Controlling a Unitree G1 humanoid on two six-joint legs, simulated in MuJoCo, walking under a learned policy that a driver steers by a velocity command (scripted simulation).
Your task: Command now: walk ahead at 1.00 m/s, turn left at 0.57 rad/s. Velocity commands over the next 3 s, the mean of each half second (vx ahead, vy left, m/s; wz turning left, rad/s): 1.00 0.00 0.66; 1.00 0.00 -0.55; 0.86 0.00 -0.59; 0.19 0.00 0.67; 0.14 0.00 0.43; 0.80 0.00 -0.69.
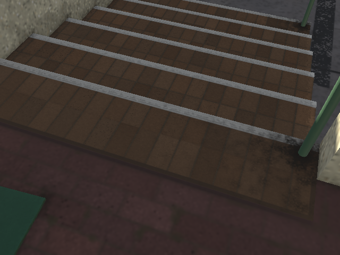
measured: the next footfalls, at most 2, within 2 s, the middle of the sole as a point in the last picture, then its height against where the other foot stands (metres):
right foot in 0.40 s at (199, 215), level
left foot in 0.74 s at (120, 168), level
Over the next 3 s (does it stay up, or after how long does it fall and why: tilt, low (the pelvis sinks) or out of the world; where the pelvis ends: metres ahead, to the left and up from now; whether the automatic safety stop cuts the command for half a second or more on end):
stays up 1.81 0.12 -0.18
